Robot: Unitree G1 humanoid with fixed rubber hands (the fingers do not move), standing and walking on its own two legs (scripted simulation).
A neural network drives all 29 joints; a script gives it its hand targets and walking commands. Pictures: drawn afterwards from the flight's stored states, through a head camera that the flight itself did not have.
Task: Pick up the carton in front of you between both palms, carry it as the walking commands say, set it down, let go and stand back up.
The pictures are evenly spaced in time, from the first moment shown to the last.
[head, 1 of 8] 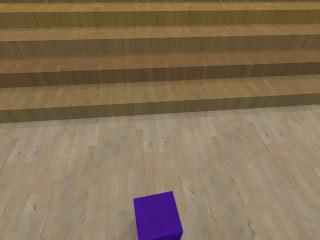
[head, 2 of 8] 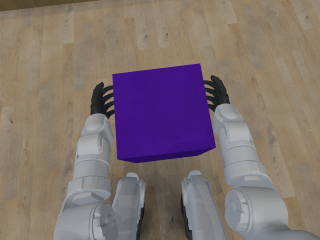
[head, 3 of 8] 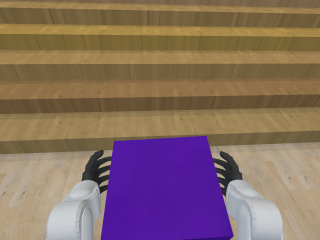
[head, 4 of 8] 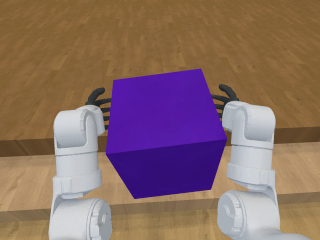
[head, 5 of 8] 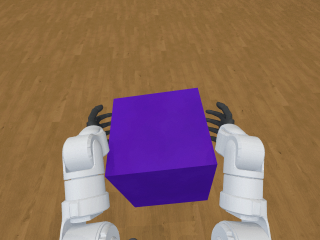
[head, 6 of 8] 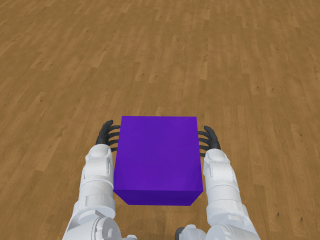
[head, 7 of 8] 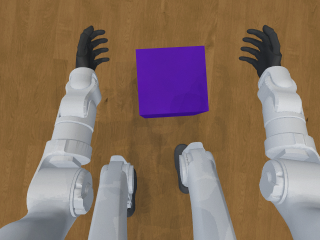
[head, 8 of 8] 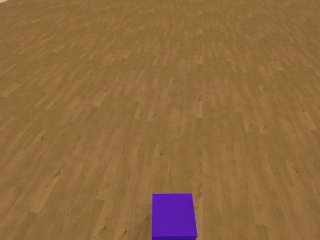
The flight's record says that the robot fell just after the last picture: no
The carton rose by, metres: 1.79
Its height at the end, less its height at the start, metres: +1.04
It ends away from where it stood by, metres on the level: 4.59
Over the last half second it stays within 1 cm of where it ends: yes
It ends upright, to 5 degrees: yes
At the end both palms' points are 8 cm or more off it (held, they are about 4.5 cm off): yes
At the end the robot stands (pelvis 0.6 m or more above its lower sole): yes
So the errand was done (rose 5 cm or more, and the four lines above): yes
